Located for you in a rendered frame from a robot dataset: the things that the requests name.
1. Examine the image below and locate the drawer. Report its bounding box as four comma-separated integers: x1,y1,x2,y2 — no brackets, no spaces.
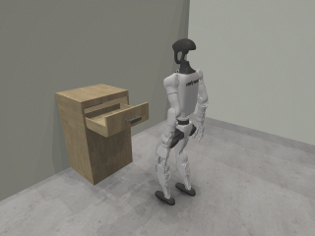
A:
85,102,149,138

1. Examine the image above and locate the robot right upper arm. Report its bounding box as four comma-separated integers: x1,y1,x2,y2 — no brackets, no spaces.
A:
194,69,209,104

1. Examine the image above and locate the humanoid robot torso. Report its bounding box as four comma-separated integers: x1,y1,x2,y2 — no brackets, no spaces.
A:
170,67,199,141

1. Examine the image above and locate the robot left upper arm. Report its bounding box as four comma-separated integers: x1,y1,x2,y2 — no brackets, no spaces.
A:
163,74,182,118

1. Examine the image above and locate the right robot hand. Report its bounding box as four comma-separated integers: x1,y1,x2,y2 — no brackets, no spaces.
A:
192,123,205,142

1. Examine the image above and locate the robot left forearm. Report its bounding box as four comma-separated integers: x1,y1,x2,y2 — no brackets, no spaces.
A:
161,108,178,148

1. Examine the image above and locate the left robot hand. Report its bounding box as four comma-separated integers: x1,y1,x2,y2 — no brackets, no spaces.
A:
155,145,170,169

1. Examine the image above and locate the cabinet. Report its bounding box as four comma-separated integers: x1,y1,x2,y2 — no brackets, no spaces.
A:
55,84,133,185

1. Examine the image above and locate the robot right forearm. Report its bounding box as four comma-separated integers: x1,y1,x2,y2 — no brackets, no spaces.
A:
196,101,209,125

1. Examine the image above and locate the handle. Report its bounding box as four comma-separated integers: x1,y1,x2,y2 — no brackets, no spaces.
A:
125,116,142,124

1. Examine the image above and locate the robot right thigh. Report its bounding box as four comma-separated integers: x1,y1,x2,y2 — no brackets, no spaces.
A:
174,124,197,164

